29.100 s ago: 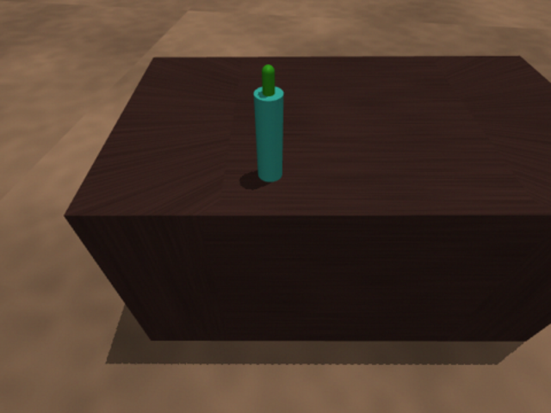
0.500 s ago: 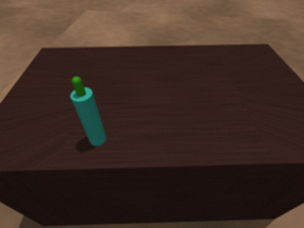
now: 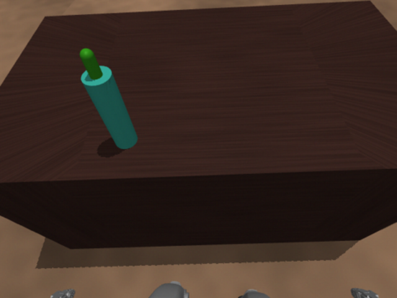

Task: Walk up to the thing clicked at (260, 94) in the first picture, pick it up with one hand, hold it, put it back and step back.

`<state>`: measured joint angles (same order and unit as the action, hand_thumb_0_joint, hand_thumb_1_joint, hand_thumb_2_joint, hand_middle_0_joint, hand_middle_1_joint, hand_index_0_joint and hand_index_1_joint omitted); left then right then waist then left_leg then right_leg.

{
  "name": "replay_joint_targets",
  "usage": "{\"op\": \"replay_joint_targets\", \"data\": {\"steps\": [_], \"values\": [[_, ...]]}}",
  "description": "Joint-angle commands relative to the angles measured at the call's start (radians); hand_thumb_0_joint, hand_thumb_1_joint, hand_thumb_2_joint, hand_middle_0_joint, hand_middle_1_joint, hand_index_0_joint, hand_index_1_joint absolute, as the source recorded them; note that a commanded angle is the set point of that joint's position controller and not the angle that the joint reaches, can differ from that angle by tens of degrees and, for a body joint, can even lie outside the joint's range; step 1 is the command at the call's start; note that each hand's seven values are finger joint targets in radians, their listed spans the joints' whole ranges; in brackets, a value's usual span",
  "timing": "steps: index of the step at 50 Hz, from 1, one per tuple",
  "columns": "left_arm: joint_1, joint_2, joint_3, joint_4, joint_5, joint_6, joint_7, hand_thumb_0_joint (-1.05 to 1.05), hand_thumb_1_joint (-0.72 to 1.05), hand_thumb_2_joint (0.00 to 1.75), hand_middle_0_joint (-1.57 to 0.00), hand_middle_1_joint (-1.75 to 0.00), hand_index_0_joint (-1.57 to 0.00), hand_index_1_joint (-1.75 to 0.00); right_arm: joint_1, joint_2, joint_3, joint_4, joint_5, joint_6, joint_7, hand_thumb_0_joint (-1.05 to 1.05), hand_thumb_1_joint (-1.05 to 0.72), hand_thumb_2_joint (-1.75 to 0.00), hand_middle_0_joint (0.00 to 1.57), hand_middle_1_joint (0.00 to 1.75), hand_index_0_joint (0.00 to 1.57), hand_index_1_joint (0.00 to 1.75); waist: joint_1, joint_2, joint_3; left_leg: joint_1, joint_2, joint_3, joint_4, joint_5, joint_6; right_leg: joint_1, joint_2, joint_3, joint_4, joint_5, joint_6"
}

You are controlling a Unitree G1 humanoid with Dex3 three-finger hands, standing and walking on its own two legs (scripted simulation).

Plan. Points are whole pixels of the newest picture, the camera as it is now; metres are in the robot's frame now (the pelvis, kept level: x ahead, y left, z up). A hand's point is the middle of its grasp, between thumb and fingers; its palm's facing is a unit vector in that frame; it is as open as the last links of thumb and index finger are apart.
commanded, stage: step back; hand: left
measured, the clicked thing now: (109, 104) +0.51 +0.22 +0.07
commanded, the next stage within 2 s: none
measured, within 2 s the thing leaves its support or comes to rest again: neither
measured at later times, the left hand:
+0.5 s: hand out of the picture +0.01 +0.30 -0.16, palm faces -0.11 -0.92 -0.37, open 7.4 cm
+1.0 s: hand out of the picture -0.07 +0.32 -0.15, palm faces -0.04 -0.93 -0.36, open 7.4 cm
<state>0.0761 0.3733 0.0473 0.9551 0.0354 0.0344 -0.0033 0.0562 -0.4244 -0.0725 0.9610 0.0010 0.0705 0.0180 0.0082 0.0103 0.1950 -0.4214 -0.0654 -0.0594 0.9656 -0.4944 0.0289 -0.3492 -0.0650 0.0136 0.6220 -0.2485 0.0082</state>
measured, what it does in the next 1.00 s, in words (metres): walks backwards: left foot, then right foot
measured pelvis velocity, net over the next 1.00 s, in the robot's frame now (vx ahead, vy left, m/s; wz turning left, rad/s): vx -0.22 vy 0.07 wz -0.03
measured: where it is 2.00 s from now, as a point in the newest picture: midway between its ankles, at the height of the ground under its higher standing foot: outside the picture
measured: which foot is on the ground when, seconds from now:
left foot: up 0.00-0.12, down 0.14-0.60, up 0.62-0.90, down 0.92-1.00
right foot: down 0.00-0.16, up 0.18-0.52, down 0.54-0.94, up 0.96-1.00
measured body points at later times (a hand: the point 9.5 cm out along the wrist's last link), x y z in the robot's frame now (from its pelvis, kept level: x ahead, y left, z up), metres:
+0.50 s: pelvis -0.09 +0.05 +0.00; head -0.01 +0.05 +0.44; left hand +0.02 +0.35 -0.14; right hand -0.01 -0.28 -0.11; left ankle -0.07 +0.13 -0.73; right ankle -0.12 -0.08 -0.71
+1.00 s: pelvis -0.22 +0.07 +0.00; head -0.16 +0.09 +0.44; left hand -0.07 +0.37 -0.13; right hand -0.14 -0.25 -0.11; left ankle -0.20 +0.18 -0.73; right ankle -0.15 -0.06 -0.70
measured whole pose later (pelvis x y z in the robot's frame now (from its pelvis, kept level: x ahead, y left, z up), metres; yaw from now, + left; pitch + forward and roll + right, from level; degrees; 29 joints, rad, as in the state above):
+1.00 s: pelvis -0.22 +0.07 +0.00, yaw -2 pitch -3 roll +1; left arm 0.10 0.38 0.07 0.77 0.03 0.08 0.01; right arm 0.17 -0.36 -0.04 0.88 -0.04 0.02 -0.01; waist 0.01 -0.06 0.20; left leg -0.26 -0.04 -0.02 0.65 -0.33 0.02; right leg -0.47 0.05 0.11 0.88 -0.46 0.00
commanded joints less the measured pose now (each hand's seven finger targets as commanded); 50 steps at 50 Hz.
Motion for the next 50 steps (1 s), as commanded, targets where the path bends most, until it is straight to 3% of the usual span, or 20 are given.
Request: {"op": "replay_joint_targets", "data": {"steps": [1,4,6,7,8,9,10,14,21,27,28,30,31,35,41,45,46,47,48,50], "values": [[-0.087,0.284,0.074,-0.135,0.016,-0.022,0.032,0.0,0.9,0.9,-0.2,-0.3,-0.2,-0.3,0.138,-0.153,-0.032,-0.051,0.015,-0.019,-0.008,0.0,-0.9,-0.9,0.2,0.3,0.2,0.3,-0.022,-0.231,-0.259,0.069,0.024,-0.015,0.043,-0.007,-0.007,0.072,-0.202,0.18,-0.164,0.334,-0.224],[-0.022,0.268,0.076,-0.15,0.005,-0.008,0.038,0.0,0.9,0.9,-0.2,-0.3,-0.2,-0.3,0.148,-0.145,-0.023,-0.063,-0.007,-0.035,-0.018,0.0,-0.9,-0.9,0.2,0.3,0.2,0.3,0.006,-0.224,-0.293,0.042,0.054,0.004,-0.295,0.031,-0.007,0.258,-0.191,0.194,-0.076,0.41,-0.185],[-0.022,0.268,0.071,-0.157,-0.021,0.01,0.029,0.0,0.9,0.9,-0.2,-0.3,-0.2,-0.3,0.182,-0.136,-0.028,-0.048,-0.028,-0.049,-0.025,0.0,-0.9,-0.9,0.2,0.3,0.2,0.3,-0.026,-0.181,-0.282,0.167,0.04,0.074,-0.596,0.291,-0.01,0.221,-0.144,0.138,0.034,0.438,-0.145],[0.003,0.22,0.058,-0.165,-0.031,0.016,0.027,0.0,0.9,0.9,-0.2,-0.3,-0.2,-0.3,0.167,-0.175,-0.042,-0.056,-0.045,-0.056,-0.031,0.0,-0.9,-0.9,0.2,0.3,0.2,0.3,-0.011,-0.069,-0.29,0.268,0.137,-0.071,-0.597,0.505,0.003,0.1,-0.063,0.106,0.132,0.291,-0.095],[0.027,0.161,0.048,-0.179,-0.035,0.02,0.029,0.0,0.9,0.9,-0.2,-0.3,-0.2,-0.3,0.152,-0.263,-0.063,-0.073,-0.062,-0.057,-0.034,0.0,-0.9,-0.9,0.2,0.3,0.2,0.3,0.012,0.17,-0.274,0.39,0.308,-0.3,-0.566,0.82,0.031,-0.153,0.104,0.051,0.28,-0.217,-0.056],[-0.015,0.184,0.056,-0.181,-0.027,0.021,0.045,0.0,0.9,0.9,-0.2,-0.3,-0.2,-0.3,0.136,-0.335,-0.075,-0.087,-0.048,-0.054,-0.031,0.0,-0.9,-0.9,0.2,0.3,0.2,0.3,-0.031,0.191,-0.258,0.342,0.398,-0.345,-0.543,0.918,0.153,-0.195,0.17,0.123,0.366,-0.39,-0.034],[-0.074,0.198,0.061,-0.177,-0.014,0.018,0.056,0.0,0.9,0.9,-0.2,-0.3,-0.2,-0.3,0.145,-0.344,-0.08,-0.097,-0.042,-0.057,-0.032,0.0,-0.9,-0.9,0.2,0.3,0.2,0.3,-0.079,0.238,-0.229,0.205,0.458,-0.456,-0.615,0.796,0.223,-0.142,0.171,0.186,0.483,-0.417,-0.022],[0.07,0.192,0.06,-0.152,-0.035,0.019,0.042,0.0,0.9,0.9,-0.2,-0.3,-0.2,-0.3,0.006,-0.199,-0.046,-0.134,-0.042,-0.059,-0.053,0.0,-0.9,-0.9,0.2,0.3,0.2,0.3,0.04,0.153,-0.191,0.351,0.239,-0.107,-0.522,0.85,0.045,-0.247,0.186,0.199,0.548,-0.191,-0.042],[0.039,0.176,0.063,-0.19,-0.014,-0.008,0.034,0.0,0.9,0.9,-0.2,-0.3,-0.2,-0.3,0.136,-0.185,-0.056,-0.142,-0.024,-0.055,-0.059,0.0,-0.9,-0.9,0.2,0.3,0.2,0.3,-0.049,0.116,-0.248,0.486,0.323,-0.154,-0.457,0.814,0.197,-0.134,0.118,0.107,0.231,-0.225,0.009],[0.167,0.167,0.069,-0.138,0.003,-0.026,0.026,0.0,0.9,0.9,-0.2,-0.3,-0.2,-0.3,0.052,-0.189,-0.048,-0.174,-0.004,-0.041,-0.045,0.0,-0.9,-0.9,0.2,0.3,0.2,0.3,0.015,0.074,-0.278,0.279,0.275,-0.112,-0.357,0.577,0.122,0.163,0.085,0.031,-0.212,0.101,-0.043],[0.158,0.221,0.083,-0.148,0.012,-0.033,0.028,0.0,0.9,0.9,-0.2,-0.3,-0.2,-0.3,0.051,-0.156,-0.037,-0.183,0.006,-0.043,-0.043,0.0,-0.9,-0.9,0.2,0.3,0.2,0.3,0.006,-0.035,-0.306,0.176,0.217,-0.073,-0.297,0.459,0.076,0.243,0.006,0.163,-0.187,0.267,-0.072],[0.086,0.321,0.102,-0.183,0.002,-0.03,0.024,0.0,0.9,0.9,-0.2,-0.3,-0.2,-0.3,0.014,-0.13,-0.029,-0.186,0.012,-0.036,-0.052,0.0,-0.9,-0.9,0.2,0.3,0.2,0.3,0.043,-0.303,-0.217,0.041,-0.026,0.012,0.032,-0.118,-0.018,0.119,-0.29,0.523,-0.262,0.466,-0.317],[0.066,0.307,0.103,-0.208,0.007,-0.035,0.024,0.0,0.9,0.9,-0.2,-0.3,-0.2,-0.3,0.053,-0.156,-0.038,-0.17,0.004,-0.03,-0.055,0.0,-0.9,-0.9,0.2,0.3,0.2,0.3,0.03,-0.261,-0.18,0.038,-0.005,-0.077,0.176,-0.175,-0.031,0.07,-0.322,0.555,-0.266,0.481,-0.346],[0.014,0.204,0.086,-0.243,-0.007,-0.025,0.032,0.0,0.9,0.9,-0.2,-0.3,-0.2,-0.3,0.126,-0.148,-0.02,-0.135,0.01,-0.041,-0.052,0.0,-0.9,-0.9,0.2,0.3,0.2,0.3,-0.006,-0.11,-0.206,-0.004,-0.06,-0.086,0.22,-0.039,-0.039,0.141,-0.137,0.225,-0.179,0.557,-0.227],[0.096,0.205,0.089,-0.263,0.006,-0.002,0.032,0.0,0.9,0.9,-0.2,-0.3,-0.2,-0.3,0.128,-0.131,-0.008,-0.165,-0.004,-0.064,-0.061,0.0,-0.9,-0.9,0.2,0.3,0.2,0.3,0.041,-0.21,-0.274,-0.029,0.025,0.007,-0.2,-0.017,-0.062,0.356,-0.127,0.204,-0.095,0.538,-0.214],[0.056,0.221,0.082,-0.284,-0.014,0.023,0.018,0.0,0.9,0.9,-0.2,-0.3,-0.2,-0.3,0.209,-0.14,-0.032,-0.128,-0.026,-0.076,-0.055,0.0,-0.9,-0.9,0.2,0.3,0.2,0.3,-0.006,-0.183,-0.299,0.207,0.036,0.057,-0.58,0.342,-0.027,0.21,-0.078,0.177,0.02,0.339,-0.13],[0.063,0.191,0.07,-0.291,-0.015,0.027,0.016,0.0,0.9,0.9,-0.2,-0.3,-0.2,-0.3,0.201,-0.188,-0.048,-0.138,-0.044,-0.079,-0.054,0.0,-0.9,-0.9,0.2,0.3,0.2,0.3,-0.005,-0.078,-0.289,0.279,0.157,-0.121,-0.585,0.366,0.012,0.042,-0.024,0.164,0.082,0.157,-0.086],[0.068,0.15,0.066,-0.294,-0.018,0.026,0.016,0.0,0.9,0.9,-0.2,-0.3,-0.2,-0.3,0.162,-0.286,-0.067,-0.151,-0.057,-0.078,-0.049,0.0,-0.9,-0.9,0.2,0.3,0.2,0.3,-0.001,0.175,-0.255,0.33,0.376,-0.41,-0.648,0.474,0.107,-0.185,0.154,0.085,0.27,-0.235,-0.04],[-0.015,0.208,0.094,-0.293,-0.004,0.028,0.034,0.0,0.9,0.9,-0.2,-0.3,-0.2,-0.3,0.144,-0.349,-0.079,-0.17,-0.043,-0.075,-0.042,0.0,-0.9,-0.9,0.2,0.3,0.2,0.3,-0.065,0.203,-0.21,0.087,0.506,-0.511,-0.685,0.444,0.247,-0.096,0.177,0.156,0.468,-0.433,-0.019],[0.005,0.227,0.104,-0.263,-0.004,0.031,0.028,0.0,0.9,0.9,-0.2,-0.3,-0.2,-0.3,0.052,-0.28,-0.064,-0.181,-0.046,-0.085,-0.052,0.0,-0.9,-0.9,0.2,0.3,0.2,0.3,-0.013,0.125,-0.144,0.034,0.454,-0.389,-0.674,0.44,0.246,-0.094,0.163,0.217,0.643,-0.32,-0.024]]}}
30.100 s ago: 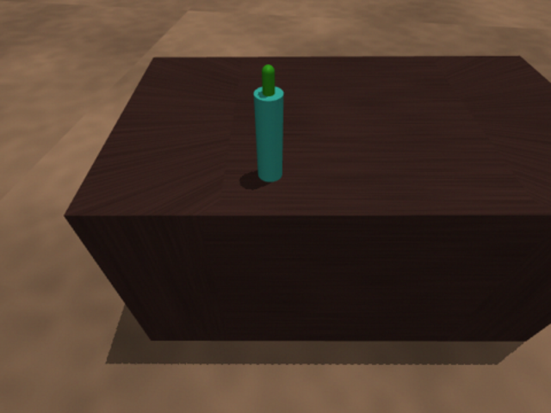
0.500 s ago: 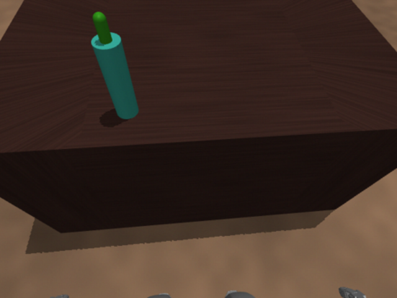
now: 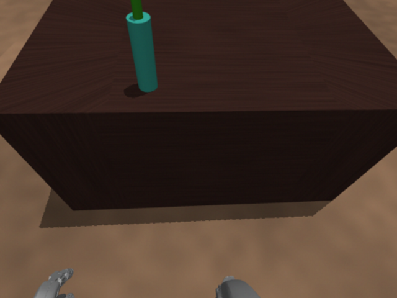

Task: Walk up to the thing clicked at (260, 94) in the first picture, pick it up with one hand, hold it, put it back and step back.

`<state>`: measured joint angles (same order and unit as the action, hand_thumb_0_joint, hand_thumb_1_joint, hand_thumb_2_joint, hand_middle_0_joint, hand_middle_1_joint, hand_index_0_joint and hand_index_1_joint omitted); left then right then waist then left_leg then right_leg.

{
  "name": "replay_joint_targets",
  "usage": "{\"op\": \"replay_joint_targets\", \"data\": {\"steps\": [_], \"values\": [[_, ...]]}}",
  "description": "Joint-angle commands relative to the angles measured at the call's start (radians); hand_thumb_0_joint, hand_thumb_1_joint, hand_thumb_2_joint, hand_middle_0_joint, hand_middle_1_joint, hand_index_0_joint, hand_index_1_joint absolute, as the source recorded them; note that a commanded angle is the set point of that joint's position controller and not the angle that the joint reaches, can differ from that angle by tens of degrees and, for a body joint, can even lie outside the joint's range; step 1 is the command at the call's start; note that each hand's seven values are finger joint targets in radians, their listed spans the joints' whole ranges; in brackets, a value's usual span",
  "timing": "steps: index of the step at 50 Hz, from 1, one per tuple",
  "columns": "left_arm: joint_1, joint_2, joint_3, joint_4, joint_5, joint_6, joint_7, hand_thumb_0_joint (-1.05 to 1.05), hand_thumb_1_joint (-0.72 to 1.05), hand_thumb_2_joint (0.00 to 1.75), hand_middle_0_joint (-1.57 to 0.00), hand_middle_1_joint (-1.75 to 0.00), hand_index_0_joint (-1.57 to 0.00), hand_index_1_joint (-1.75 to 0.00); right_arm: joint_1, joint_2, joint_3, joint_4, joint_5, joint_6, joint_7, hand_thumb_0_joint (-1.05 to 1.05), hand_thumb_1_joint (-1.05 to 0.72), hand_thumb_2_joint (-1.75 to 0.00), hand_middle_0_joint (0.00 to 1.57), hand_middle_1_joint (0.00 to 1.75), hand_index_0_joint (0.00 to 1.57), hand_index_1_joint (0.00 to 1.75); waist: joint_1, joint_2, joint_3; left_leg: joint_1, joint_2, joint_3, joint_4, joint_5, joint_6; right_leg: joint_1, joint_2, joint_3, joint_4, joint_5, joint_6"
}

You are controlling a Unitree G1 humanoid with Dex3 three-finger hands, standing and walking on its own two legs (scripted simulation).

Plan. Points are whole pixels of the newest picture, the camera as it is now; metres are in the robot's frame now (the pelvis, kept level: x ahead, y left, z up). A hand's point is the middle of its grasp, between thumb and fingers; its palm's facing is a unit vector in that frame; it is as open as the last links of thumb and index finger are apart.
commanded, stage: step back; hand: left
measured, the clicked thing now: (142, 46) +0.72 +0.17 +0.08
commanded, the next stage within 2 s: none
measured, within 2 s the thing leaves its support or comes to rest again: neither
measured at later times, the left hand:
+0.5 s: hand out of the picture -0.09 +0.21 -0.12, palm faces -0.07 -0.91 -0.41, open 7.4 cm
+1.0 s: hand out of the picture -0.24 +0.18 -0.15, palm faces -0.03 -0.93 -0.37, open 7.4 cm
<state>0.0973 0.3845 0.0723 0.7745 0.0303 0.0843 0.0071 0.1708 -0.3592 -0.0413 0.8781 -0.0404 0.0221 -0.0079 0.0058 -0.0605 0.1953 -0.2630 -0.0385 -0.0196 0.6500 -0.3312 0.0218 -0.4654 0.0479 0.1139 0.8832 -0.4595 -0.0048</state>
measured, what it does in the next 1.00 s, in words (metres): walks backwards: right foot, then left foot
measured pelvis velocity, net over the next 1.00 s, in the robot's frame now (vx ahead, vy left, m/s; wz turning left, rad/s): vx -0.32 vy -0.09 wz -0.03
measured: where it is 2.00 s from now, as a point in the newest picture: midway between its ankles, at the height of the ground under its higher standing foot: outside the picture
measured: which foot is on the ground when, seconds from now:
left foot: down 0.00-0.38, up 0.40-0.68, down 0.70-1.00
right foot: up 0.00-0.32, down 0.34-0.74, up 0.76-1.00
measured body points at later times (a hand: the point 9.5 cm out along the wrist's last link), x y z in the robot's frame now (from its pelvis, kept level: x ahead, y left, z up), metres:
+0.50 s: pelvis -0.16 -0.06 +0.01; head -0.12 -0.08 +0.46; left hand -0.09 +0.26 -0.10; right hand -0.06 -0.38 -0.12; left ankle -0.11 +0.10 -0.65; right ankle -0.16 -0.17 -0.72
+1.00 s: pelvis -0.32 -0.09 +0.00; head -0.27 -0.08 +0.45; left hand -0.24 +0.23 -0.12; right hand -0.19 -0.40 -0.10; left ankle -0.24 +0.05 -0.72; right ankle -0.38 -0.23 -0.71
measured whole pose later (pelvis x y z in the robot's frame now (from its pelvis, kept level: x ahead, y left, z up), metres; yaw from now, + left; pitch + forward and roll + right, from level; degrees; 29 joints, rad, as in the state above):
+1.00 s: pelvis -0.32 -0.09 +0.00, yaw -2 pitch -1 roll +0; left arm 0.20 0.39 0.06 0.85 0.02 0.04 -0.01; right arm 0.11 -0.38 -0.05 0.82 -0.05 0.03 -0.01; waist 0.03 -0.02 0.12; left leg -0.41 0.05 0.01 0.63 -0.21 0.01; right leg -0.26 0.01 0.08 0.79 -0.48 0.01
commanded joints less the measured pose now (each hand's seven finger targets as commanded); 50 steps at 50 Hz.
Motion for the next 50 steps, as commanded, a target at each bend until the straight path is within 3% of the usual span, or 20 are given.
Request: {"op": "replay_joint_targets", "data": {"steps": [1,3,9,12,16,17,18,19,20,23,24,29,32,35,36,37,38,42,47,50], "values": [[0.043,0.197,0.078,-0.065,-0.012,-0.021,0.012,0.0,0.9,0.9,-0.2,-0.3,-0.2,-0.3,-0.107,-0.293,-0.076,-0.112,-0.012,-0.038,-0.026,0.0,-0.9,-0.9,0.2,0.3,0.2,0.3,0.034,0.159,-0.161,-0.047,0.325,-0.291,-0.306,0.372,0.196,-0.017,0.066,0.134,0.4,-0.054,-0.012],[0.108,0.191,0.08,-0.039,-0.012,-0.02,0.002,0.0,0.9,0.9,-0.2,-0.3,-0.2,-0.3,-0.09,-0.257,-0.075,-0.11,-0.004,-0.04,-0.028,0.0,-0.9,-0.9,0.2,0.3,0.2,0.3,0.053,0.172,-0.161,-0.001,0.249,-0.193,-0.282,0.357,0.143,-0.045,0.088,0.113,0.415,0.016,-0.007],[0.103,0.174,0.066,-0.051,0.003,-0.037,0.001,0.0,0.9,0.9,-0.2,-0.3,-0.2,-0.3,0.019,-0.261,-0.091,-0.115,0.014,-0.033,-0.031,0.0,-0.9,-0.9,0.2,0.3,0.2,0.3,-0.028,0.217,-0.266,0.284,0.293,-0.191,-0.191,0.45,0.222,-0.067,0.029,0.059,0.156,-0.038,0.061],[0.1,0.179,0.063,-0.037,-0.003,-0.038,-0.007,0.0,0.9,0.9,-0.2,-0.3,-0.2,-0.3,0.0,-0.29,-0.093,-0.132,0.0,-0.018,-0.025,0.0,-0.9,-0.9,0.2,0.3,0.2,0.3,-0.034,0.263,-0.268,0.166,0.288,-0.175,-0.189,0.346,0.208,0.087,-0.019,-0.022,-0.067,-0.051,0.049],[0.291,0.177,0.068,0.065,0.0,-0.042,-0.017,0.0,0.9,0.9,-0.2,-0.3,-0.2,-0.3,-0.087,-0.321,-0.096,-0.158,0.01,0.006,-0.02,0.0,-0.9,-0.9,0.2,0.3,0.2,0.3,0.047,0.27,-0.311,-0.012,0.268,-0.143,-0.121,0.208,0.141,0.328,-0.029,-0.116,-0.422,0.152,-0.006],[0.295,0.197,0.076,0.073,0.009,-0.044,-0.014,0.0,0.9,0.9,-0.2,-0.3,-0.2,-0.3,-0.092,-0.291,-0.083,-0.158,0.016,0.012,-0.018,0.0,-0.9,-0.9,0.2,0.3,0.2,0.3,0.055,0.205,-0.279,-0.098,0.216,-0.124,-0.065,0.101,0.095,0.347,-0.044,-0.066,-0.463,0.16,-0.025],[0.272,0.272,0.097,0.051,0.026,-0.047,-0.016,0.0,0.9,0.9,-0.2,-0.3,-0.2,-0.3,-0.078,-0.231,-0.069,-0.17,0.026,0.013,-0.019,0.0,-0.9,-0.9,0.2,0.3,0.2,0.3,0.051,-0.008,-0.223,-0.27,0.074,-0.096,0.095,-0.089,0.031,0.324,-0.205,0.226,-0.539,0.034,-0.077],[0.15,0.392,0.118,-0.004,0.028,-0.04,-0.017,0.0,0.9,0.9,-0.2,-0.3,-0.2,-0.3,-0.116,-0.212,-0.072,-0.184,0.03,0.01,-0.038,0.0,-0.9,-0.9,0.2,0.3,0.2,0.3,0.075,-0.253,-0.155,-0.283,-0.07,-0.048,0.328,-0.272,-0.027,0.064,-0.403,0.446,-0.647,-0.043,-0.23],[0.063,0.412,0.119,-0.043,0.03,-0.043,-0.011,0.0,0.9,0.9,-0.2,-0.3,-0.2,-0.3,-0.099,-0.27,-0.095,-0.159,0.023,0.012,-0.049,0.0,-0.9,-0.9,0.2,0.3,0.2,0.3,0.06,-0.26,-0.077,-0.222,-0.015,-0.135,0.501,-0.288,-0.034,-0.11,-0.477,0.544,-0.698,-0.089,-0.296],[-0.054,0.234,0.073,-0.065,0.016,-0.055,0.0,0.0,0.9,0.9,-0.2,-0.3,-0.2,-0.3,0.015,-0.243,-0.069,-0.084,0.039,0.005,-0.036,0.0,-0.9,-0.9,0.2,0.3,0.2,0.3,-0.041,-0.078,-0.084,-0.238,-0.085,-0.15,0.557,-0.121,-0.025,0.042,-0.242,0.099,-0.502,0.335,-0.152],[-0.036,0.215,0.078,-0.059,0.017,-0.054,0.004,0.0,0.9,0.9,-0.2,-0.3,-0.2,-0.3,0.038,-0.21,-0.055,-0.081,0.04,-0.002,-0.039,0.0,-0.9,-0.9,0.2,0.3,0.2,0.3,-0.036,-0.104,-0.129,-0.25,-0.092,-0.13,0.553,-0.105,-0.028,0.123,-0.211,0.047,-0.459,0.45,-0.136],[0.108,0.201,0.079,-0.064,0.022,-0.047,0.024,0.0,0.9,0.9,-0.2,-0.3,-0.2,-0.3,0.008,-0.184,-0.035,-0.109,0.029,-0.023,-0.046,0.0,-0.9,-0.9,0.2,0.3,0.2,0.3,0.061,-0.158,-0.232,-0.321,-0.033,-0.059,0.286,-0.187,-0.053,0.475,-0.259,0.075,-0.356,0.692,-0.194],[0.084,0.214,0.078,-0.087,0.01,-0.036,0.03,0.0,0.9,0.9,-0.2,-0.3,-0.2,-0.3,0.068,-0.19,-0.043,-0.096,0.016,-0.031,-0.041,0.0,-0.9,-0.9,0.2,0.3,0.2,0.3,0.044,-0.16,-0.293,-0.181,0.028,-0.019,0.015,-0.144,-0.031,0.478,-0.31,0.11,-0.279,0.752,-0.193],[0.051,0.195,0.052,-0.106,-0.003,-0.019,0.016,0.0,0.9,0.9,-0.2,-0.3,-0.2,-0.3,0.129,-0.211,-0.064,-0.061,0.009,-0.029,-0.034,0.0,-0.9,-0.9,0.2,0.3,0.2,0.3,0.012,-0.05,-0.311,0.05,0.037,-0.033,-0.263,0.222,0.007,0.298,-0.231,0.045,-0.179,0.545,-0.106],[0.082,0.17,0.043,-0.106,-0.006,-0.018,0.011,0.0,0.9,0.9,-0.2,-0.3,-0.2,-0.3,0.115,-0.286,-0.084,-0.067,-0.002,-0.026,-0.033,0.0,-0.9,-0.9,0.2,0.3,0.2,0.3,0.026,0.114,-0.322,0.15,0.214,-0.269,-0.262,0.346,0.077,0.105,-0.141,-0.002,-0.076,0.306,-0.055],[0.039,0.164,0.042,-0.114,-0.016,-0.019,0.015,0.0,0.9,0.9,-0.2,-0.3,-0.2,-0.3,0.051,-0.381,-0.095,-0.091,-0.003,-0.018,-0.024,0.0,-0.9,-0.9,0.2,0.3,0.2,0.3,0.016,0.289,-0.269,0.095,0.391,-0.452,-0.295,0.421,0.212,-0.026,0.01,-0.113,0.082,-0.125,-0.016],[-0.016,0.205,0.062,-0.112,-0.009,-0.017,0.025,0.0,0.9,0.9,-0.2,-0.3,-0.2,-0.3,0.02,-0.423,-0.104,-0.108,-0.004,-0.022,-0.029,0.0,-0.9,-0.9,0.2,0.3,0.2,0.3,-0.031,0.321,-0.238,-0.093,0.501,-0.574,-0.33,0.382,0.319,0.062,-0.019,0.018,0.28,-0.215,-0.006],[0.078,0.194,0.064,-0.037,-0.021,-0.014,0.005,0.0,0.9,0.9,-0.2,-0.3,-0.2,-0.3,-0.083,-0.266,-0.059,-0.128,-0.006,-0.022,-0.037,0.0,-0.9,-0.9,0.2,0.3,0.2,0.3,0.051,0.159,-0.182,-0.116,0.284,-0.195,-0.251,0.426,0.197,0.05,0.053,0.053,0.415,-0.043,-0.011],[0.095,0.166,0.039,-0.004,-0.01,-0.069,0.0,0.0,0.9,0.9,-0.2,-0.3,-0.2,-0.3,-0.021,-0.246,-0.072,-0.106,-0.007,-0.009,-0.015,0.0,-0.9,-0.9,0.2,0.3,0.2,0.3,-0.021,0.255,-0.244,0.129,0.229,-0.161,-0.211,0.061,0.184,0.066,-0.034,-0.056,-0.133,-0.044,0.025],[0.206,0.151,0.038,0.084,-0.008,-0.112,0.013,0.0,0.9,0.9,-0.2,-0.3,-0.2,-0.3,-0.032,-0.272,-0.076,-0.089,-0.004,0.02,0.001,0.0,-0.9,-0.9,0.2,0.3,0.2,0.3,0.012,0.236,-0.29,0.115,0.197,-0.092,-0.058,0.032,0.143,0.266,-0.004,-0.155,-0.609,0.13,0.011]]}}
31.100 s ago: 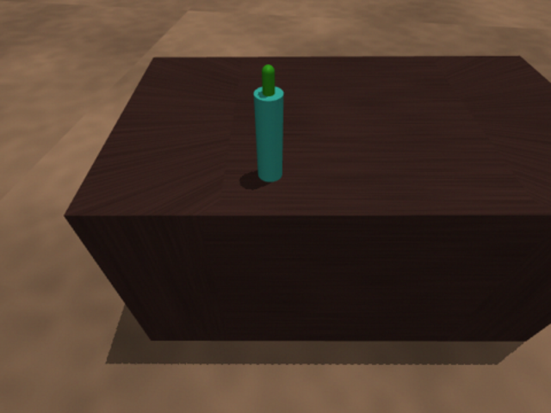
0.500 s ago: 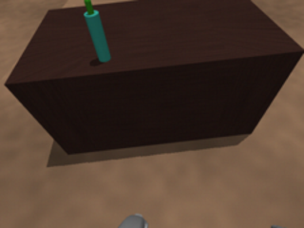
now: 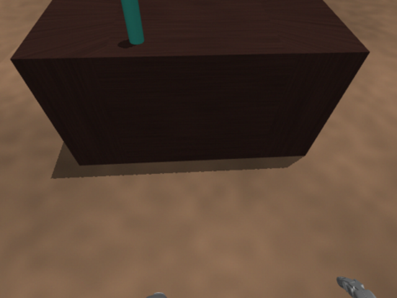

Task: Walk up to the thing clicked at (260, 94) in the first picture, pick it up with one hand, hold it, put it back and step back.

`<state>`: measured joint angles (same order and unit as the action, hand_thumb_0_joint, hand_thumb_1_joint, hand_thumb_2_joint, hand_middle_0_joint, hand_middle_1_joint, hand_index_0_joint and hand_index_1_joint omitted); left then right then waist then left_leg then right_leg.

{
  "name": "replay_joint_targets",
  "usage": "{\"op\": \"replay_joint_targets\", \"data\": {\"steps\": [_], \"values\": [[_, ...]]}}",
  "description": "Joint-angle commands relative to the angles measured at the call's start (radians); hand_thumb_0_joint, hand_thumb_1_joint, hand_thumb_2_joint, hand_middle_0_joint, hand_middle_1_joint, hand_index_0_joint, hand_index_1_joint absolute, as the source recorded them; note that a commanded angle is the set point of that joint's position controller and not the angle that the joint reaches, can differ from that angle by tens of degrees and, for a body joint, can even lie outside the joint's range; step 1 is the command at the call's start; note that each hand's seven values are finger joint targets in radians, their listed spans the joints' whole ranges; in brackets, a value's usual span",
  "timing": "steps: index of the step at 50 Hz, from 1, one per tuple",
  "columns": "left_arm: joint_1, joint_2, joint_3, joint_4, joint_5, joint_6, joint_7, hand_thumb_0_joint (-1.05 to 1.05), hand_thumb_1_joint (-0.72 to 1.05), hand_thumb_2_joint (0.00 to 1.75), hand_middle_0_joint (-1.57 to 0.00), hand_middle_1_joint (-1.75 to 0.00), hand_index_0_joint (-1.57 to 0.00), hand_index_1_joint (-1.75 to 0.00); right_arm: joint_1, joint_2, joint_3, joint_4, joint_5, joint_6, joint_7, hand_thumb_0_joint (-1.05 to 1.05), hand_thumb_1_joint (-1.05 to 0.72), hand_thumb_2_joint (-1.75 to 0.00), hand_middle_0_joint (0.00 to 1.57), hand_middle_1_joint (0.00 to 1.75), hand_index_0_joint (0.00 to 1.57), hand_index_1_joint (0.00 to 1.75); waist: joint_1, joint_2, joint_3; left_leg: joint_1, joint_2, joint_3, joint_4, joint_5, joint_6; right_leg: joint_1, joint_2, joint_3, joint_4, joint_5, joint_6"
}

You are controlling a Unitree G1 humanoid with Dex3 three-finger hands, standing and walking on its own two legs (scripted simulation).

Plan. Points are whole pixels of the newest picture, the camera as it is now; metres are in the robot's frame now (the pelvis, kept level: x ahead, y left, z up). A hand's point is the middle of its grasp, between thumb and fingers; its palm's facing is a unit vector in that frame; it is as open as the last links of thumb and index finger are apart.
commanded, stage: step back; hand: left
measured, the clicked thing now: (130, 5) +1.03 +0.30 +0.08
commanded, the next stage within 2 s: stand in 1.18 s
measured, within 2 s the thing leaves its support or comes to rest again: neither
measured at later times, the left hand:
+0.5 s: hand out of the picture -0.01 +0.30 -0.13, palm faces +0.03 -0.91 -0.42, open 7.4 cm
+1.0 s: hand out of the picture +0.07 +0.28 -0.14, palm faces +0.09 -0.93 -0.37, open 7.4 cm
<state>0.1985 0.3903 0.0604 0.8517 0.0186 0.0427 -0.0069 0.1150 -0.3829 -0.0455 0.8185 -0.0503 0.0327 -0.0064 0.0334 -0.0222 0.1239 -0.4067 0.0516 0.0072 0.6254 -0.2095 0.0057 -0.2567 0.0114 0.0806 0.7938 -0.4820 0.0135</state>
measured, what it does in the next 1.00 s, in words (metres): steps on the spot: right foot, then left foot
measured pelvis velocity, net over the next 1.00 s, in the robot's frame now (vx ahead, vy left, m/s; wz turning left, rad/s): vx -0.01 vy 0.02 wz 0.07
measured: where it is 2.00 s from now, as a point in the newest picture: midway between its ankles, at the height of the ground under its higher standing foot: outside the picture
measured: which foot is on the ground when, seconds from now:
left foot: down 0.00-0.06, up 0.08-0.32, down 0.34-0.68, up 0.70-0.90, down 0.92-1.00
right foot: up 0.00-0.00, down 0.02-0.38, up 0.40-0.62, down 0.64-1.00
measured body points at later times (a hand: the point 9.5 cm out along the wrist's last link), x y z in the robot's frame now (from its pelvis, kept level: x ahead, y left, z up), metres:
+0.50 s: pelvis -0.05 +0.01 +0.01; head -0.03 +0.01 +0.46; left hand -0.02 +0.34 -0.11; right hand +0.04 -0.29 -0.12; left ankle -0.03 +0.13 -0.72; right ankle -0.05 -0.12 -0.68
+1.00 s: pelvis -0.01 +0.02 +0.01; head +0.02 +0.01 +0.45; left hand +0.07 +0.33 -0.11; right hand +0.08 -0.29 -0.13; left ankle -0.01 +0.15 -0.72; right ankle +0.01 -0.11 -0.72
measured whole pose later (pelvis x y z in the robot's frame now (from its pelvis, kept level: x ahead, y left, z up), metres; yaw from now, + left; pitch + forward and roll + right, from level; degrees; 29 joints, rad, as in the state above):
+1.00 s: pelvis -0.01 +0.02 +0.01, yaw +4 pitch -2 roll +2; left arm 0.11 0.35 0.04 1.00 0.01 -0.02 0.00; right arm 0.17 -0.36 -0.05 1.04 -0.03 0.00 0.00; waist 0.02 -0.01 0.09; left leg -0.24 -0.01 0.00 0.57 -0.29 -0.02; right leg -0.28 -0.08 -0.03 0.65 -0.33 0.01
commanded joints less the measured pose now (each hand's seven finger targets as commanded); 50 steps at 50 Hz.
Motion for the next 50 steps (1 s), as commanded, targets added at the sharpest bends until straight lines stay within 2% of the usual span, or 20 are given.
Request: {"op": "replay_joint_targets", "data": {"steps": [1,3,4,5,8,12,17,18,19,20,21,24,28,32,34,35,43,46,48,50], "values": [[0.121,0.177,0.063,0.037,0.018,-0.08,0.035,0.0,0.9,0.9,-0.2,-0.3,-0.2,-0.3,0.033,-0.204,-0.06,-0.024,0.009,0.016,0.002,0.0,-0.9,-0.9,0.2,0.3,0.2,0.3,-0.01,0.125,-0.201,0.126,0.07,-0.093,0.077,-0.093,0.125,0.165,0.002,-0.033,-0.538,0.202,-0.022],[0.031,0.327,0.094,-0.004,0.043,-0.087,0.039,0.0,0.9,0.9,-0.2,-0.3,-0.2,-0.3,0.011,-0.132,-0.037,-0.063,0.016,0.008,0.002,0.0,-0.9,-0.9,0.2,0.3,0.2,0.3,-0.01,-0.121,-0.102,-0.197,-0.071,-0.109,0.205,-0.333,0.008,0.069,-0.305,0.435,-0.536,-0.105,-0.152],[-0.034,0.39,0.101,-0.023,0.044,-0.082,0.042,0.0,0.9,0.9,-0.2,-0.3,-0.2,-0.3,-0.056,-0.208,-0.065,-0.045,0.012,0.007,-0.007,0.0,-0.9,-0.9,0.2,0.3,0.2,0.3,0.032,-0.169,-0.02,-0.075,-0.026,-0.197,0.301,-0.34,-0.009,-0.202,-0.428,0.576,-0.571,-0.212,-0.26],[-0.116,0.351,0.093,-0.038,0.036,-0.088,0.044,0.0,0.9,0.9,-0.2,-0.3,-0.2,-0.3,-0.043,-0.245,-0.079,-0.029,0.021,0.004,0.001,0.0,-0.9,-0.9,0.2,0.3,0.2,0.3,-0.017,-0.128,0.031,-0.001,0.006,-0.229,0.364,-0.286,-0.007,-0.275,-0.412,0.501,-0.558,-0.193,-0.253],[-0.054,0.243,0.069,0.009,0.022,-0.103,0.044,0.0,0.9,0.9,-0.2,-0.3,-0.2,-0.3,-0.004,-0.176,-0.052,0.015,0.031,-0.013,0.01,0.0,-0.9,-0.9,0.2,0.3,0.2,0.3,-0.034,-0.076,-0.023,-0.098,-0.078,-0.156,0.305,-0.18,-0.012,0.02,-0.219,0.157,-0.4,0.352,-0.158],[0.084,0.275,0.082,0.036,0.023,-0.103,0.039,0.0,0.9,0.9,-0.2,-0.3,-0.2,-0.3,-0.064,-0.164,-0.042,-0.003,0.015,-0.026,0.02,0.0,-0.9,-0.9,0.2,0.3,0.2,0.3,0.047,-0.168,-0.059,-0.104,-0.06,-0.081,0.129,-0.249,-0.018,0.166,-0.24,0.162,-0.375,0.408,-0.17],[0.008,0.251,0.055,0.004,0.01,-0.081,0.028,0.0,0.9,0.9,-0.2,-0.3,-0.2,-0.3,0.058,-0.176,-0.073,0.066,0.012,-0.049,0.026,0.0,-0.9,-0.9,0.2,0.3,0.2,0.3,-0.027,-0.142,-0.112,0.246,-0.095,0.014,-0.19,-0.12,0.014,-0.005,-0.221,0.083,-0.261,0.334,-0.143],[0.015,0.203,0.037,0.0,0.013,-0.079,0.028,0.0,0.9,0.9,-0.2,-0.3,-0.2,-0.3,0.12,-0.21,-0.09,0.085,0.006,-0.055,0.023,0.0,-0.9,-0.9,0.2,0.3,0.2,0.3,-0.056,-0.034,-0.158,0.388,-0.039,-0.106,-0.225,-0.105,0.041,-0.103,-0.175,0.036,-0.118,0.306,-0.107],[0.01,0.14,0.018,-0.015,-0.002,-0.08,0.025,0.0,0.9,0.9,-0.2,-0.3,-0.2,-0.3,0.161,-0.289,-0.114,0.09,-0.001,-0.061,0.02,0.0,-0.9,-0.9,0.2,0.3,0.2,0.3,-0.078,0.194,-0.193,0.493,0.171,-0.455,-0.321,-0.223,0.135,-0.31,-0.021,-0.085,0.118,0.116,-0.048],[-0.049,0.201,0.039,-0.005,-0.001,-0.076,0.036,0.0,0.9,0.9,-0.2,-0.3,-0.2,-0.3,0.186,-0.35,-0.122,0.083,0.009,-0.06,0.023,0.0,-0.9,-0.9,0.2,0.3,0.2,0.3,-0.102,0.176,-0.154,0.361,0.283,-0.607,-0.379,-0.436,0.245,-0.333,-0.021,-0.071,0.196,-0.134,-0.05],[-0.041,0.248,0.045,0.002,0.004,-0.078,0.035,0.0,0.9,0.9,-0.2,-0.3,-0.2,-0.3,0.152,-0.357,-0.126,0.082,0.014,-0.056,0.025,0.0,-0.9,-0.9,0.2,0.3,0.2,0.3,-0.086,0.151,-0.094,0.246,0.31,-0.614,-0.414,-0.568,0.284,-0.293,-0.056,-0.025,0.209,-0.147,-0.052],[0.03,0.229,0.045,0.041,0.005,-0.087,0.013,0.0,0.9,0.9,-0.2,-0.3,-0.2,-0.3,0.044,-0.25,-0.092,0.049,0.007,-0.059,0.024,0.0,-0.9,-0.9,0.2,0.3,0.2,0.3,-0.03,0.131,-0.029,0.185,0.175,-0.374,-0.379,-0.41,0.196,-0.258,-0.076,-0.045,0.12,-0.023,-0.047],[0.013,0.182,0.045,0.052,0.004,-0.094,0.004,0.0,0.9,0.9,-0.2,-0.3,-0.2,-0.3,0.067,-0.231,-0.08,0.062,0.01,-0.064,0.024,0.0,-0.9,-0.9,0.2,0.3,0.2,0.3,-0.05,0.187,-0.068,0.16,0.143,-0.292,-0.324,-0.194,0.181,-0.122,-0.042,-0.1,-0.079,0.042,-0.024],[0.098,0.185,0.055,0.109,0.01,-0.11,0.031,0.0,0.9,0.9,-0.2,-0.3,-0.2,-0.3,-0.017,-0.135,-0.036,0.044,0.039,-0.041,0.018,0.0,-0.9,-0.9,0.2,0.3,0.2,0.3,0.047,0.087,-0.143,-0.016,0.053,-0.125,-0.048,-0.041,0.076,0.24,-0.025,-0.086,-0.397,0.298,-0.035],[0.038,0.307,0.076,0.077,0.026,-0.114,0.04,0.0,0.9,0.9,-0.2,-0.3,-0.2,-0.3,0.031,-0.094,-0.018,0.046,0.042,-0.036,0.004,0.0,-0.9,-0.9,0.2,0.3,0.2,0.3,0.031,-0.126,-0.133,-0.11,-0.105,-0.109,0.189,-0.343,0.002,0.143,-0.367,0.406,-0.561,0.039,-0.164],[-0.065,0.324,0.076,0.052,0.026,-0.11,0.034,0.0,0.9,0.9,-0.2,-0.3,-0.2,-0.3,0.077,-0.172,-0.042,0.089,0.036,-0.028,-0.003,0.0,-0.9,-0.9,0.2,0.3,0.2,0.3,-0.001,-0.079,-0.091,-0.01,-0.047,-0.139,0.267,-0.375,-0.003,-0.017,-0.434,0.451,-0.559,-0.086,-0.248],[-0.108,0.239,0.056,0.069,0.01,-0.104,0.026,0.0,0.9,0.9,-0.2,-0.3,-0.2,-0.3,0.11,-0.143,-0.029,0.152,0.031,-0.048,0.001,0.0,-0.9,-0.9,0.2,0.3,0.2,0.3,-0.012,-0.156,-0.133,0.073,-0.041,-0.018,0.002,-0.213,-0.01,0.096,-0.256,0.079,-0.375,0.485,-0.159],[-0.125,0.214,0.041,0.068,-0.006,-0.088,0.026,0.0,0.9,0.9,-0.2,-0.3,-0.2,-0.3,0.14,-0.149,-0.043,0.186,0.02,-0.059,-0.008,0.0,-0.9,-0.9,0.2,0.3,0.2,0.3,-0.042,-0.119,-0.181,0.238,-0.044,-0.006,-0.212,0.091,0.003,0.075,-0.211,-0.005,-0.223,0.679,-0.096],[-0.107,0.15,0.022,0.057,-0.022,-0.081,0.027,0.0,0.9,0.9,-0.2,-0.3,-0.2,-0.3,0.086,-0.221,-0.058,0.173,0.013,-0.068,-0.015,0.0,-0.9,-0.9,0.2,0.3,0.2,0.3,-0.014,0.051,-0.229,0.312,0.142,-0.231,-0.211,0.337,0.08,-0.024,-0.097,-0.081,-0.129,0.469,-0.029],[-0.123,0.166,0.02,0.094,-0.021,-0.074,0.028,0.0,0.9,0.9,-0.2,-0.3,-0.2,-0.3,-0.034,-0.24,-0.049,0.157,0.03,-0.061,-0.006,0.0,-0.9,-0.9,0.2,0.3,0.2,0.3,0.007,0.1,-0.175,0.145,0.174,-0.225,-0.191,0.195,0.142,0.087,-0.061,-0.094,-0.232,0.177,-0.029]]}}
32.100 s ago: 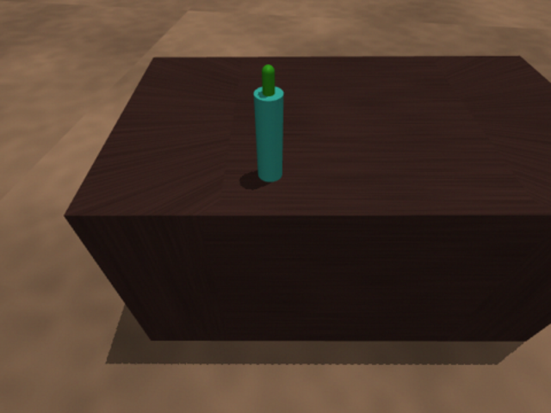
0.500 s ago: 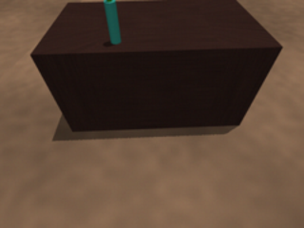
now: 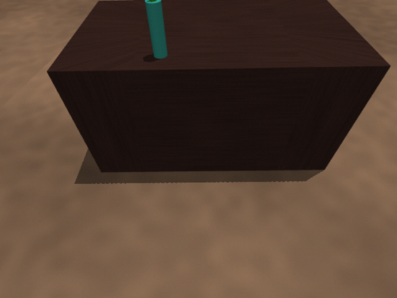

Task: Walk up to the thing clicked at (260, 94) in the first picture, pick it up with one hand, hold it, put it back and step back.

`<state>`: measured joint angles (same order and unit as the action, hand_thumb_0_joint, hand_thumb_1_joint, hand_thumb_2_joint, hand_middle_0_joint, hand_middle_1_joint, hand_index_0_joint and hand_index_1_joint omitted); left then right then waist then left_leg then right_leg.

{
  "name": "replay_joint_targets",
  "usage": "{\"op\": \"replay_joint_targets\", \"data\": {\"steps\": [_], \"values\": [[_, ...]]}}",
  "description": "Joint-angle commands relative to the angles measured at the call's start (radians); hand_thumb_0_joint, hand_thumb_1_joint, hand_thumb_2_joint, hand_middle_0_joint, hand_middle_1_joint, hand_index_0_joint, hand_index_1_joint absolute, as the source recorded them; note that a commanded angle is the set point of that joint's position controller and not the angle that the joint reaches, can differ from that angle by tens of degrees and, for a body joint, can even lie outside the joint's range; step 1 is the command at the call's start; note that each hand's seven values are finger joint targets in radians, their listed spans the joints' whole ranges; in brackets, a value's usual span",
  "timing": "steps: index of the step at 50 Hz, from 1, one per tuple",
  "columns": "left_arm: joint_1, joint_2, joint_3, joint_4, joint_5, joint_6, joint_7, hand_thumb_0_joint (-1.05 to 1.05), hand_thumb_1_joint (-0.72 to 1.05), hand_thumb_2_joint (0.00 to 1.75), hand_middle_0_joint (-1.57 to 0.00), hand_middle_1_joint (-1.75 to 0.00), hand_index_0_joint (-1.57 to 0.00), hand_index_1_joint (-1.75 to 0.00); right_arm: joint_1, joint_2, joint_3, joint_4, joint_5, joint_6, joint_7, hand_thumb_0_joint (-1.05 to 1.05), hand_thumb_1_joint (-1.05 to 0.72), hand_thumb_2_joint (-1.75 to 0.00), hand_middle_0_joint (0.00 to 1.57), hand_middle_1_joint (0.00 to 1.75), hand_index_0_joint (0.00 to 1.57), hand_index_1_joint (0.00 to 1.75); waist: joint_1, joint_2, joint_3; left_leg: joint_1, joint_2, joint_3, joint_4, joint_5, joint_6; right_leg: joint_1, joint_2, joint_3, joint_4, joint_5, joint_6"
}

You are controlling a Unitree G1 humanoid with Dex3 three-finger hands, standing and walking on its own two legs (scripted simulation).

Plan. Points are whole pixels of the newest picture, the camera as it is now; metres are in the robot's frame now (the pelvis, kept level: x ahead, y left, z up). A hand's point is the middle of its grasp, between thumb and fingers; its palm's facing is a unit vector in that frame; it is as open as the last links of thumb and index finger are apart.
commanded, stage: step back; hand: left
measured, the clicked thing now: (156, 22) +1.06 +0.21 +0.07
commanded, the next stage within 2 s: stand in 0.18 s
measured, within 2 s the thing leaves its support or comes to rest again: neither
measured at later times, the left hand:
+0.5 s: hand out of the picture +0.08 +0.26 -0.14, palm faces -0.02 -0.94 -0.33, open 7.4 cm
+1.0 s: hand out of the picture +0.05 +0.25 -0.14, palm faces -0.05 -0.94 -0.35, open 7.4 cm
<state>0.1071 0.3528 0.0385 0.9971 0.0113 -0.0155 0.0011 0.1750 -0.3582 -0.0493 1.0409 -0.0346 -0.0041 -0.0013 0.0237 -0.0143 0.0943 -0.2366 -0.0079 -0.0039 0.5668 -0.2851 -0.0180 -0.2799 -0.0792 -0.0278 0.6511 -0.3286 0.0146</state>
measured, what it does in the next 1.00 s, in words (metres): stands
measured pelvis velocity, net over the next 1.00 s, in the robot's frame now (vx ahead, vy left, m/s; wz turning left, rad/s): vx -0.01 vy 0.00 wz -0.01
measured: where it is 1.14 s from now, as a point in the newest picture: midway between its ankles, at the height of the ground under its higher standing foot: outside the picture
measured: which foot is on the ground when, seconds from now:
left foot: down 0.00-1.00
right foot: down 0.00-1.00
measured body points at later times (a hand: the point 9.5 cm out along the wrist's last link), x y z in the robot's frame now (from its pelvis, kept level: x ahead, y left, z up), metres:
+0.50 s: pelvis +0.00 +0.01 +0.02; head +0.01 +0.01 +0.47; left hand +0.08 +0.31 -0.11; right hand +0.12 -0.28 -0.11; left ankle +0.01 +0.14 -0.73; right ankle +0.01 -0.13 -0.73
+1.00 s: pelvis -0.01 +0.00 +0.02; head +0.00 -0.01 +0.47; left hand +0.06 +0.30 -0.11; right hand +0.05 -0.31 -0.12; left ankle +0.01 +0.14 -0.73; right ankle +0.01 -0.13 -0.73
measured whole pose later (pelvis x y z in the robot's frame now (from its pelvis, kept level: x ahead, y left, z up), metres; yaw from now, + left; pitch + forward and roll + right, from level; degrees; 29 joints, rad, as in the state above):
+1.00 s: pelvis -0.01 +0.00 +0.02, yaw -1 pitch -2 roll +0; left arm 0.12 0.35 0.00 1.15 0.02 -0.01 -0.02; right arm 0.13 -0.35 -0.01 1.15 -0.02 0.00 0.02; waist 0.00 0.01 0.06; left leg -0.15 0.04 0.00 0.35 -0.16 -0.03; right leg -0.16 -0.03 -0.03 0.35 -0.16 0.02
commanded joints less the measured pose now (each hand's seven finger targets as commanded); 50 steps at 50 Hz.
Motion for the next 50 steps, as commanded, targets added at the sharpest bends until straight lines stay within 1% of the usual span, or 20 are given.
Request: {"op": "replay_joint_targets", "data": {"steps": [1,2,3,4,5,8,9,11,15,19,21,23,28,31,36,38,40,42,44,50], "values": [[-0.028,0.211,0.04,-0.037,-0.006,-0.023,0.02,0.0,0.9,0.9,-0.2,-0.3,-0.2,-0.3,-0.114,-0.236,-0.036,-0.059,0.014,-0.021,-0.008,0.0,-0.9,-0.9,0.2,0.3,0.2,0.3,0.024,0.074,-0.147,-0.039,0.197,-0.163,-0.112,0.281,0.126,0.155,0.006,0.034,-0.153,0.096,-0.037],[-0.034,0.222,0.043,-0.032,-0.004,-0.028,0.018,0.0,0.9,0.9,-0.2,-0.3,-0.2,-0.3,-0.118,-0.213,-0.027,-0.058,0.016,-0.018,-0.009,0.0,-0.9,-0.9,0.2,0.3,0.2,0.3,0.019,0.061,-0.151,-0.05,0.149,-0.114,-0.099,0.273,0.086,0.183,-0.022,0.06,-0.172,0.198,-0.044],[-0.029,0.24,0.046,-0.026,-0.005,-0.03,0.018,0.0,0.9,0.9,-0.2,-0.3,-0.2,-0.3,-0.115,-0.206,-0.024,-0.057,0.014,-0.018,-0.011,0.0,-0.9,-0.9,0.2,0.3,0.2,0.3,0.01,0.059,-0.143,-0.056,0.117,-0.092,-0.088,0.253,0.064,0.185,-0.047,0.092,-0.174,0.269,-0.054],[-0.047,0.25,0.047,-0.025,-0.006,-0.029,0.019,0.0,0.9,0.9,-0.2,-0.3,-0.2,-0.3,-0.094,-0.2,-0.023,-0.044,0.012,-0.017,-0.013,0.0,-0.9,-0.9,0.2,0.3,0.2,0.3,-0.005,0.053,-0.148,-0.037,0.109,-0.085,-0.097,0.234,0.055,0.172,-0.065,0.107,-0.172,0.278,-0.062],[-0.065,0.244,0.044,-0.025,-0.011,-0.027,0.018,0.0,0.9,0.9,-0.2,-0.3,-0.2,-0.3,-0.084,-0.201,-0.021,-0.029,0.012,-0.017,-0.012,0.0,-0.9,-0.9,0.2,0.3,0.2,0.3,-0.01,0.069,-0.149,-0.011,0.117,-0.098,-0.122,0.243,0.055,0.159,-0.063,0.097,-0.161,0.27,-0.062],[-0.058,0.222,0.031,-0.001,-0.01,-0.025,0.017,0.0,0.9,0.9,-0.2,-0.3,-0.2,-0.3,-0.136,-0.207,-0.022,-0.021,0.016,-0.018,-0.008,0.0,-0.9,-0.9,0.2,0.3,0.2,0.3,0.004,0.085,-0.156,0.033,0.146,-0.119,-0.147,0.317,0.075,0.153,-0.029,0.048,-0.178,0.278,-0.046],[-0.044,0.181,0.011,0.025,-0.014,-0.019,0.012,0.0,0.9,0.9,-0.2,-0.3,-0.2,-0.3,-0.115,-0.215,-0.013,-0.025,0.023,-0.031,-0.006,0.0,-0.9,-0.9,0.2,0.3,0.2,0.3,-0.01,0.072,-0.151,0.056,0.162,-0.147,-0.188,0.358,0.068,0.168,-0.024,0.064,-0.201,0.298,-0.033],[-0.046,0.197,0.013,0.035,-0.012,-0.02,0.009,0.0,0.9,0.9,-0.2,-0.3,-0.2,-0.3,-0.104,-0.217,-0.011,-0.01,0.023,-0.042,-0.006,0.0,-0.9,-0.9,0.2,0.3,0.2,0.3,-0.017,0.059,-0.162,0.113,0.165,-0.13,-0.184,0.485,0.057,0.174,-0.027,0.061,-0.204,0.353,-0.026],[-0.065,0.2,0.008,0.049,-0.006,-0.017,0.008,0.0,0.9,0.9,-0.2,-0.3,-0.2,-0.3,-0.144,-0.213,-0.01,-0.008,0.026,-0.04,-0.008,0.0,-0.9,-0.9,0.2,0.3,0.2,0.3,-0.014,0.062,-0.154,0.131,0.157,-0.112,-0.219,0.434,0.047,0.193,-0.034,0.06,-0.265,0.344,-0.019],[-0.071,0.211,0.004,0.067,-0.002,-0.021,0.005,0.0,0.9,0.9,-0.2,-0.3,-0.2,-0.3,-0.168,-0.201,-0.009,-0.006,0.029,-0.032,-0.004,0.0,-0.9,-0.9,0.2,0.3,0.2,0.3,-0.02,0.032,-0.139,0.133,0.138,-0.091,-0.249,0.276,0.039,0.187,-0.046,0.073,-0.326,0.292,-0.021],[-0.076,0.213,0.001,0.073,-0.002,-0.024,0.004,0.0,0.9,0.9,-0.2,-0.3,-0.2,-0.3,-0.165,-0.193,-0.006,0.001,0.029,-0.03,-0.001,0.0,-0.9,-0.9,0.2,0.3,0.2,0.3,-0.024,0.018,-0.126,0.132,0.135,-0.087,-0.262,0.241,0.036,0.177,-0.052,0.082,-0.346,0.268,-0.022],[-0.068,0.212,0.0,0.076,0.0,-0.028,0.003,0.0,0.9,0.9,-0.2,-0.3,-0.2,-0.3,-0.17,-0.198,-0.006,0.003,0.028,-0.031,0.001,0.0,-0.9,-0.9,0.2,0.3,0.2,0.3,-0.02,0.021,-0.141,0.138,0.137,-0.085,-0.262,0.257,0.038,0.195,-0.057,0.081,-0.353,0.299,-0.019],[-0.06,0.213,0.0,0.088,-0.001,-0.027,0.003,0.0,0.9,0.9,-0.2,-0.3,-0.2,-0.3,-0.169,-0.198,-0.002,0.014,0.027,-0.034,0.003,0.0,-0.9,-0.9,0.2,0.3,0.2,0.3,-0.018,0.022,-0.134,0.145,0.139,-0.084,-0.283,0.246,0.032,0.19,-0.058,0.082,-0.36,0.277,-0.019],[-0.066,0.215,-0.001,0.088,0.001,-0.026,0.003,0.0,0.9,0.9,-0.2,-0.3,-0.2,-0.3,-0.167,-0.194,-0.001,0.019,0.026,-0.028,0.004,0.0,-0.9,-0.9,0.2,0.3,0.2,0.3,-0.021,0.012,-0.107,0.121,0.131,-0.083,-0.297,0.15,0.027,0.162,-0.056,0.087,-0.385,0.193,-0.018],[-0.062,0.219,-0.001,0.089,0.002,-0.024,0.0,0.0,0.9,0.9,-0.2,-0.3,-0.2,-0.3,-0.148,-0.199,0.002,0.032,0.023,-0.029,0.007,0.0,-0.9,-0.9,0.2,0.3,0.2,0.3,-0.021,0.016,-0.101,0.086,0.135,-0.091,-0.315,0.103,0.025,0.173,-0.056,0.092,-0.385,0.156,-0.021],[-0.048,0.219,-0.001,0.093,0.001,-0.023,0.0,0.0,0.9,0.9,-0.2,-0.3,-0.2,-0.3,-0.154,-0.199,0.001,0.033,0.022,-0.027,0.006,0.0,-0.9,-0.9,0.2,0.3,0.2,0.3,-0.012,0.013,-0.095,0.077,0.13,-0.092,-0.318,0.079,0.024,0.164,-0.057,0.092,-0.388,0.134,-0.022],[-0.048,0.22,0.0,0.093,0.001,-0.024,-0.001,0.0,0.9,0.9,-0.2,-0.3,-0.2,-0.3,-0.135,-0.198,0.004,0.039,0.024,-0.028,0.007,0.0,-0.9,-0.9,0.2,0.3,0.2,0.3,-0.02,0.008,-0.095,0.084,0.134,-0.095,-0.318,0.079,0.028,0.155,-0.054,0.094,-0.389,0.137,-0.024],[-0.042,0.217,-0.001,0.092,0.002,-0.022,-0.002,0.0,0.9,0.9,-0.2,-0.3,-0.2,-0.3,-0.136,-0.204,0.003,0.041,0.023,-0.026,0.008,0.0,-0.9,-0.9,0.2,0.3,0.2,0.3,-0.016,0.019,-0.079,0.061,0.129,-0.098,-0.324,0.015,0.025,0.136,-0.049,0.093,-0.395,0.078,-0.021],[-0.043,0.222,0.0,0.087,0.002,-0.021,-0.001,0.0,0.9,0.9,-0.2,-0.3,-0.2,-0.3,-0.123,-0.205,0.002,0.042,0.022,-0.022,0.009,0.0,-0.9,-0.9,0.2,0.3,0.2,0.3,-0.019,0.001,-0.069,0.058,0.122,-0.093,-0.314,-0.002,0.026,0.111,-0.05,0.102,-0.408,0.027,-0.021],[-0.044,0.229,0.0,0.078,0.001,-0.023,-0.001,0.0,0.9,0.9,-0.2,-0.3,-0.2,-0.3,-0.095,-0.199,0.004,0.044,0.018,-0.022,0.011,0.0,-0.9,-0.9,0.2,0.3,0.2,0.3,-0.026,-0.006,-0.083,0.063,0.122,-0.087,-0.295,0.05,0.029,0.114,-0.056,0.115,-0.408,0.048,-0.026]]}}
